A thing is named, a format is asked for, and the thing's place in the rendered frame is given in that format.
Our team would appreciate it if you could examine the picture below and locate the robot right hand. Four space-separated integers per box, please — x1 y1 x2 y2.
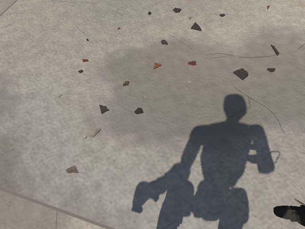
274 205 305 226

